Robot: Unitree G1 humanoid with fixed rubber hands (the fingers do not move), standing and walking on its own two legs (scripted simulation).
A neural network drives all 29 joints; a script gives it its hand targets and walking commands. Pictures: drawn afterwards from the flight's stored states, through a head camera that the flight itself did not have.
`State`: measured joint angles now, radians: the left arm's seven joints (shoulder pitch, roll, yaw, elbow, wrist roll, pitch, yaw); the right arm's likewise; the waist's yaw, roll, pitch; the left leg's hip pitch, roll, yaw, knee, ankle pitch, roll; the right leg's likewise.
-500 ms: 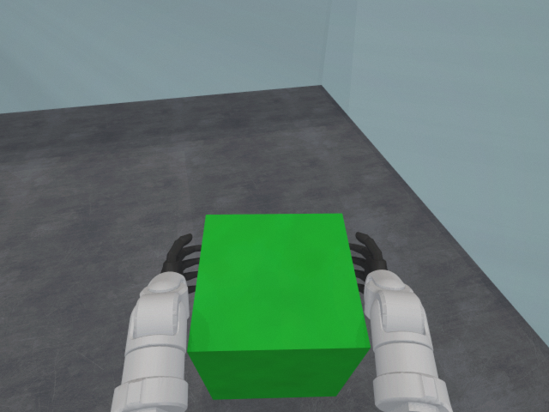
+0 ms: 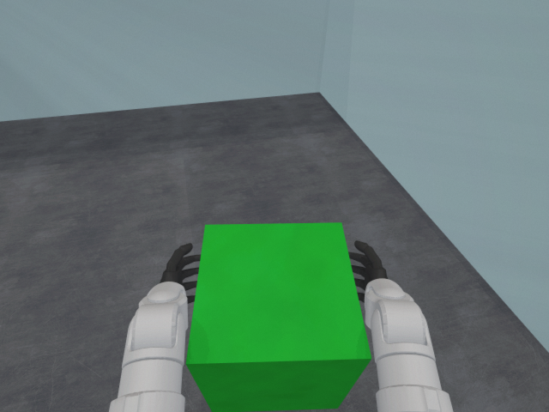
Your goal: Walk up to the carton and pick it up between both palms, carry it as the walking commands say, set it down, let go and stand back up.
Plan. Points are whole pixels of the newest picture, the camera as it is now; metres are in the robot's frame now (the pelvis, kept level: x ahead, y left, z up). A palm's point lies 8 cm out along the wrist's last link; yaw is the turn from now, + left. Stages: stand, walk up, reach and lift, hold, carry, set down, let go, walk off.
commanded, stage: hold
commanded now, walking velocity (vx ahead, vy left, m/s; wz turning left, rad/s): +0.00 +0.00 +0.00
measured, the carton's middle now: (274, 321) +0.27 +0.00 -0.02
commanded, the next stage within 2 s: carry in 0.44 s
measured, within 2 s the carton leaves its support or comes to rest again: neither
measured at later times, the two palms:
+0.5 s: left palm (171, 293) +0.28 +0.15 +0.05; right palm (374, 290) +0.28 -0.15 +0.05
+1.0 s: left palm (165, 356) +0.18 +0.13 +0.08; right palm (434, 406) +0.11 -0.16 +0.09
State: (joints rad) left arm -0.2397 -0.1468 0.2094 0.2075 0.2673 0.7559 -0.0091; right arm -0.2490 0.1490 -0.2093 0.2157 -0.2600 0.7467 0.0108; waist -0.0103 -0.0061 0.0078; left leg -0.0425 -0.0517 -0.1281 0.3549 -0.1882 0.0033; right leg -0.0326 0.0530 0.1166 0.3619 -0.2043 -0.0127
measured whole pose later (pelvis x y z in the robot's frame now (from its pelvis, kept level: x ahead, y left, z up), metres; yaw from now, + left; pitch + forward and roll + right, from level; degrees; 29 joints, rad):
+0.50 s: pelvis -0.01 +0.00 -0.01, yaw -1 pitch -3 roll +0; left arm -0.26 -0.15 0.22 0.20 0.26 0.76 -0.01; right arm -0.26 0.15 -0.21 0.20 -0.26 0.76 0.01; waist 0.00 -0.01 -0.07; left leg -0.20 -0.05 -0.10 0.47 -0.22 0.00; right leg -0.19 0.06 0.11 0.48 -0.24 -0.01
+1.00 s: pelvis -0.09 +0.03 -0.01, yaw -13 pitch +5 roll -1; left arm 0.00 -0.13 0.07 -0.51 0.05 1.17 0.13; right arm 0.00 0.13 -0.04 -0.48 -0.04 1.14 -0.13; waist 0.01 -0.03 -0.14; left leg -0.35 0.00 0.09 0.56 -0.27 0.05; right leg -0.65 0.06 0.03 0.95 -0.43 0.03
